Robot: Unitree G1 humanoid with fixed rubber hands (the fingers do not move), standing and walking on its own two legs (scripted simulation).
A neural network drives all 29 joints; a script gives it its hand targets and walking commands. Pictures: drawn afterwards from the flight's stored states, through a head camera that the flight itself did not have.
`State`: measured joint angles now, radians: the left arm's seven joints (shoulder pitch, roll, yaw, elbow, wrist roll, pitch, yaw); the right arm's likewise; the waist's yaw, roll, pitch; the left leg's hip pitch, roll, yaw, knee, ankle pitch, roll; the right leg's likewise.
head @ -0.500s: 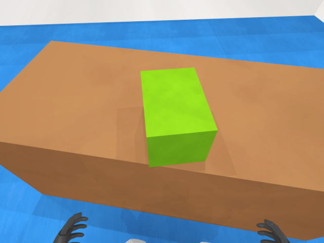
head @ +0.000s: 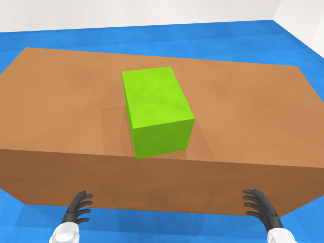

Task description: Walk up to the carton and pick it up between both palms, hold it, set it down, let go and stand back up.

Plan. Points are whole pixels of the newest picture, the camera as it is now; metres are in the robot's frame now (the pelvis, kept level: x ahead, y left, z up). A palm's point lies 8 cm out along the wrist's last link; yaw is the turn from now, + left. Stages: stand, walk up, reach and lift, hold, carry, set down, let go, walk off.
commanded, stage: reach and lift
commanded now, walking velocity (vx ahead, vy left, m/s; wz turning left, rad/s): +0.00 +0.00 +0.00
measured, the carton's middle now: (154, 110) +0.53 +0.06 -0.05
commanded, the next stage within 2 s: none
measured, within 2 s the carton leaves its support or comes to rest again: neither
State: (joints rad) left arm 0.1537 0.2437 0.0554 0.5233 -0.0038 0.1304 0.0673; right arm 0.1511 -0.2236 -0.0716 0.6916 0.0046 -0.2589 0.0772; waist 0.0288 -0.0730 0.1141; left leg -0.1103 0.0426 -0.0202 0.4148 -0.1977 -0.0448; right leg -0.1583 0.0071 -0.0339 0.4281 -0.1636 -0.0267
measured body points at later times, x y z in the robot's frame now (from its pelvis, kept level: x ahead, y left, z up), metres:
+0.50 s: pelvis +0.00 +0.01 +0.00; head -0.04 +0.03 +0.44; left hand +0.24 +0.22 -0.03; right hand +0.26 -0.22 -0.02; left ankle +0.03 +0.15 -0.74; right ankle +0.05 -0.10 -0.74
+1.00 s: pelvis +0.09 +0.01 +0.00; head +0.11 +0.01 +0.45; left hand +0.31 +0.20 -0.01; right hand +0.33 -0.21 -0.04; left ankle +0.03 +0.15 -0.74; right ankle +0.05 -0.10 -0.74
